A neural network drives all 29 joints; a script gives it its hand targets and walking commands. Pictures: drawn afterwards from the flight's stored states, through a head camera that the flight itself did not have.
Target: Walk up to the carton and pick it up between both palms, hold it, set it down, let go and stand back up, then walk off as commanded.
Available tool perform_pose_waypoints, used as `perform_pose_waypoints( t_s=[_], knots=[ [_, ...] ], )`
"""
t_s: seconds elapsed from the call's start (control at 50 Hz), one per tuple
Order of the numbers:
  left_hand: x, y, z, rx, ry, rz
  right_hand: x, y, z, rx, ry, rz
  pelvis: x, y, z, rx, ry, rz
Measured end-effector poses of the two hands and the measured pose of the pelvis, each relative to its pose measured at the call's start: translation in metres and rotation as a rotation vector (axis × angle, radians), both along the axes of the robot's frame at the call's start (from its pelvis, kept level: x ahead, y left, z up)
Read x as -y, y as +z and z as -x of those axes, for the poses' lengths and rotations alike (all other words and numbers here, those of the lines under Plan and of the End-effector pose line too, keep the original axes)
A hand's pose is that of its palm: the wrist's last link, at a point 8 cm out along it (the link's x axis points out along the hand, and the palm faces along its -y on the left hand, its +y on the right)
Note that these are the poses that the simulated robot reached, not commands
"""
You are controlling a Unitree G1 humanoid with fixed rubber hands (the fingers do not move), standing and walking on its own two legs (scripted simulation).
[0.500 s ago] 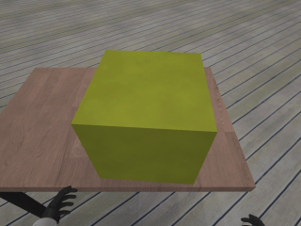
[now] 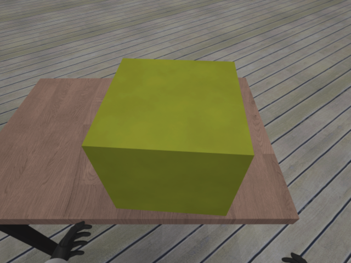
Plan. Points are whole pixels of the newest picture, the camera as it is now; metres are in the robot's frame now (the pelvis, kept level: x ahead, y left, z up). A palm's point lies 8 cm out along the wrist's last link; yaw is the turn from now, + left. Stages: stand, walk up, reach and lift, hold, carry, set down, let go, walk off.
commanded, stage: stand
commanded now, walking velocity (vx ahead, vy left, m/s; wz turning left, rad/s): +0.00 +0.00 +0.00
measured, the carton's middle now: (174, 136) +0.41 +0.03 +0.05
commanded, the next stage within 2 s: walk off in 1.08 s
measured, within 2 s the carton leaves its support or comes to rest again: neither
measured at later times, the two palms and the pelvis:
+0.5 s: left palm out of the picture +0.13 +0.29 -0.07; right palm out of the picture +0.07 -0.27 -0.09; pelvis -0.01 +0.00 +0.00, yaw +0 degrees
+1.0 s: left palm out of the picture +0.12 +0.29 -0.08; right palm out of the picture +0.05 -0.27 -0.10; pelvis -0.02 +0.00 +0.00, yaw +0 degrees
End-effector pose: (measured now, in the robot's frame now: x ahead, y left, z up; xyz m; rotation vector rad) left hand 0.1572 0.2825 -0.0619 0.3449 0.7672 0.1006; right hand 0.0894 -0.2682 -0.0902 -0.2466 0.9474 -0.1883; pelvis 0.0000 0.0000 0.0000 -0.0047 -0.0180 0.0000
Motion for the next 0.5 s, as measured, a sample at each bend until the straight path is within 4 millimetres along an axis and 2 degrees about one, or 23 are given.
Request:
perform_pose_waypoints(
  t_s=[0.5],
  knots=[
    [-0.003, -0.008, 0.023, -0.04, 0.024, 0.003, 0.001, -0.003, 0.019, -0.02, -0.018, 0.006, 0.0, 0.0, 0.012, 0.016, 0.0, 0.001]
  ],
)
